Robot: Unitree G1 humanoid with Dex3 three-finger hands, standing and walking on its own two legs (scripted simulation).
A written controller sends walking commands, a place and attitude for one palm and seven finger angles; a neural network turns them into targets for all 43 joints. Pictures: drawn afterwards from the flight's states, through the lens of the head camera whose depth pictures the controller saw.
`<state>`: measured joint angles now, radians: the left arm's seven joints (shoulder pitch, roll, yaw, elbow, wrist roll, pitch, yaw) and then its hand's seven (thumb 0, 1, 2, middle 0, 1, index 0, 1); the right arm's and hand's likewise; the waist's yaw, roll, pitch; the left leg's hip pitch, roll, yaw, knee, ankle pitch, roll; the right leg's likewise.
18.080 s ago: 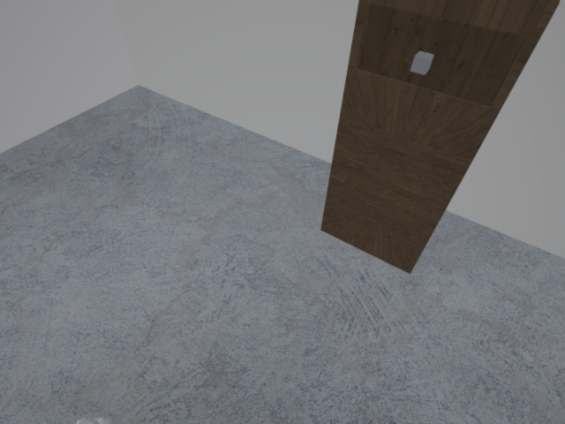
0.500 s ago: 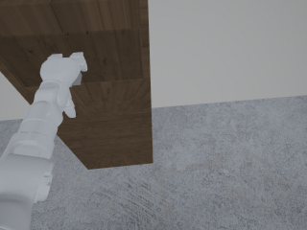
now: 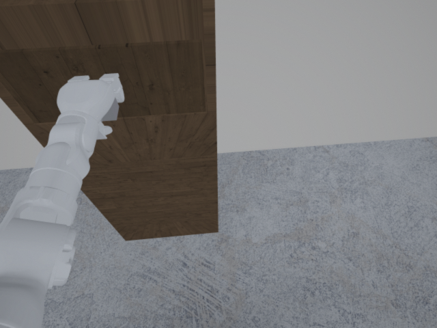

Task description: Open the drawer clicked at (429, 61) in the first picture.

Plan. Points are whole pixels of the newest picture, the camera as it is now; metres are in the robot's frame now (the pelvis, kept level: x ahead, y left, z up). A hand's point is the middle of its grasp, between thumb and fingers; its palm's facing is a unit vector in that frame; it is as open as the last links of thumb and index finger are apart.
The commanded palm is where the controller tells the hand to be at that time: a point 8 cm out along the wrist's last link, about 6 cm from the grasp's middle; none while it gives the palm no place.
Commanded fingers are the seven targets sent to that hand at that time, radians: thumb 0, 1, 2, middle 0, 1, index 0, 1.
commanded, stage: close the thumb around the handle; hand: left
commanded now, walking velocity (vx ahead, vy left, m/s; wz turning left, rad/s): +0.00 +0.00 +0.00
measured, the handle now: (106, 99) +0.52 +0.21 +0.12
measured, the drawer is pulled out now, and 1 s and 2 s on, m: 0.00 0.03 0.07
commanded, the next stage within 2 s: pull the drawer open in 0.26 s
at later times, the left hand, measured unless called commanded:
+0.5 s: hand (100, 121) +0.48 +0.22 +0.10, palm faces -0.01 -0.03 -1.00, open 7.5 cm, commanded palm +0.44 +0.23 +0.16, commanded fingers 0.00 0.90 0.90 -0.40 -1.35 -0.40 -1.35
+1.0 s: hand (97, 131) +0.45 +0.22 +0.10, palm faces -0.01 -0.03 -1.00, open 7.5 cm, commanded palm +0.44 +0.22 +0.16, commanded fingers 0.00 0.90 0.90 -0.40 -1.35 -0.40 -1.35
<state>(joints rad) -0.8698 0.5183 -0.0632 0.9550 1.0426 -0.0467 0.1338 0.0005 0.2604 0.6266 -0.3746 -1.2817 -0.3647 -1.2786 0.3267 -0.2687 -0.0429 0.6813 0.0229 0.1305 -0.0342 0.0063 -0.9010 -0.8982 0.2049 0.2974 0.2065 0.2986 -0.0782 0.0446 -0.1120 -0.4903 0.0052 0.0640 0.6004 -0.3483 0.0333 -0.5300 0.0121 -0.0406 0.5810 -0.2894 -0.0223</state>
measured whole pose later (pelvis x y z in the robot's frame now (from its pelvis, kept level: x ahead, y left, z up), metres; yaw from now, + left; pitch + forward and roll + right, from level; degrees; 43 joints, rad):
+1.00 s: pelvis +0.02 +0.00 +0.00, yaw +2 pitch +11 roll +0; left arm -0.73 0.44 -0.15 0.73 1.00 0.02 0.09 0.01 0.43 0.70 -0.42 -1.35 -0.35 -1.35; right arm 0.20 -0.26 -0.04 0.67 0.03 0.14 -0.02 0.01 -0.90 -0.90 0.20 0.30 0.21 0.30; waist 0.00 0.05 -0.11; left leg -0.41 -0.01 0.02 0.58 -0.36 0.03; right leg -0.44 0.00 -0.07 0.56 -0.32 -0.03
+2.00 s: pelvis +0.01 +0.00 +0.00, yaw +2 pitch +8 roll +0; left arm -0.60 0.40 -0.21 0.56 0.99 0.09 0.09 0.01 0.45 0.70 -0.42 -1.35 -0.34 -1.35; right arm 0.12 -0.25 -0.02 0.65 0.04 0.11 -0.03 0.01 -0.90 -0.90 0.20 0.30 0.21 0.30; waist 0.04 0.05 -0.10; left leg -0.36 -0.02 0.02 0.56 -0.34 0.03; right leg -0.40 -0.01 -0.07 0.55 -0.30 -0.02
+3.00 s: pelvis +0.02 -0.01 +0.01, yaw +2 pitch +4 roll +0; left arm 0.08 0.44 -0.15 -0.18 0.96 0.11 0.08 0.06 0.45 0.73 -0.42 -1.35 -0.41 -1.34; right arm 0.03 -0.24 0.03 0.63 0.01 0.11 0.00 0.01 -0.90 -0.90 0.20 0.30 0.20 0.30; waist 0.12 0.09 -0.06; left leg -0.22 -0.01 0.02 0.51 -0.35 0.02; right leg -0.27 0.01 -0.06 0.52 -0.32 -0.03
